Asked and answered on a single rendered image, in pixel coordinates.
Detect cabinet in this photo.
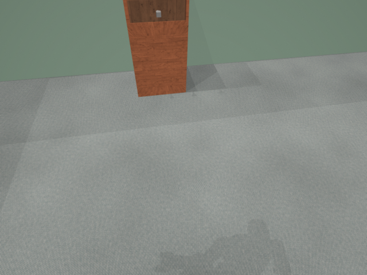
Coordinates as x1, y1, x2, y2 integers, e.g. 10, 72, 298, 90
123, 0, 189, 97

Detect drawer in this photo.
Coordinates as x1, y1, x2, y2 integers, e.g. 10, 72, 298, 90
127, 0, 186, 23

